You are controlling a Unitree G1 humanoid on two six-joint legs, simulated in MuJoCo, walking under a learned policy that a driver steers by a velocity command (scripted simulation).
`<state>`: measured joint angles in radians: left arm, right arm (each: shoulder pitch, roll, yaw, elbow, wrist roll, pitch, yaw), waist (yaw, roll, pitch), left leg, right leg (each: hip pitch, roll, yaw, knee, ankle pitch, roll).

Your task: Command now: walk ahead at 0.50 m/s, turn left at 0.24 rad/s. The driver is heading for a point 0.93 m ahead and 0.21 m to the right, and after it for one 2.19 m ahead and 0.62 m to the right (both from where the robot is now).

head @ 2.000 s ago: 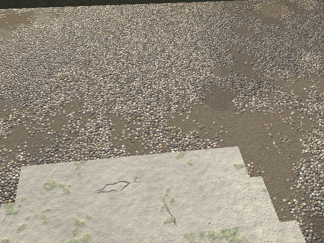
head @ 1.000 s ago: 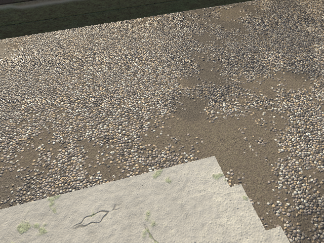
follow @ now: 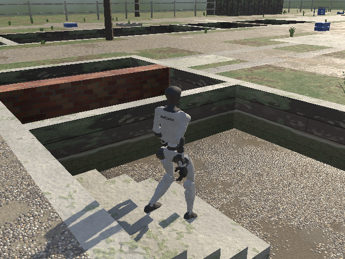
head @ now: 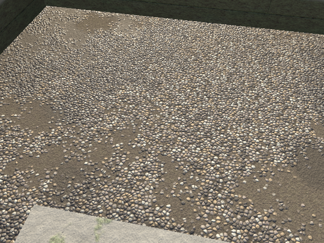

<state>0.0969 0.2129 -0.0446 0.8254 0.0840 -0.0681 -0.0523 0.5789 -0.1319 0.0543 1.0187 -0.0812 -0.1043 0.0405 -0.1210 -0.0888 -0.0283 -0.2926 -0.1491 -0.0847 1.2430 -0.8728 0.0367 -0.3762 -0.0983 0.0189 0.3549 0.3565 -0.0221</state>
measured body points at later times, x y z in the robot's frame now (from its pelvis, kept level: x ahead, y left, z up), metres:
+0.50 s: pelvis +0.26 -0.04 -0.11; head +0.27 -0.04 +0.34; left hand +0.06 +0.13 -0.23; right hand +0.48 -0.21 -0.21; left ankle +0.50 +0.13 -0.78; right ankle +0.09 -0.12 -0.78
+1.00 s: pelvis +0.59 -0.01 -0.25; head +0.60 -0.02 +0.20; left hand +0.78 +0.18 -0.38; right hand +0.44 -0.20 -0.40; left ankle +0.51 +0.11 -0.96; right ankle +0.76 -0.20 -0.94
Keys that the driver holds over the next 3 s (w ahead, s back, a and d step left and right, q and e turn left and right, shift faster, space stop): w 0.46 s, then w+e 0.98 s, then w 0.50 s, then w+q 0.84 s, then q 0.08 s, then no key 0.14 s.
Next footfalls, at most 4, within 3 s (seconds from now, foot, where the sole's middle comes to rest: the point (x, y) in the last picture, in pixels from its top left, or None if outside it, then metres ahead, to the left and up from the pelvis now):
0.64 left None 0.55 0.11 -1.00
1.22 right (191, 210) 0.85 -0.25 -1.17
1.58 left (164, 166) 1.17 -0.13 -1.17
2.08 right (214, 152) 1.25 -0.48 -1.17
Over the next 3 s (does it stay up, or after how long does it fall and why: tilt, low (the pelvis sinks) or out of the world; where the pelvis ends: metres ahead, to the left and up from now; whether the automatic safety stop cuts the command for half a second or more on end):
stays up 1.63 -0.45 -0.40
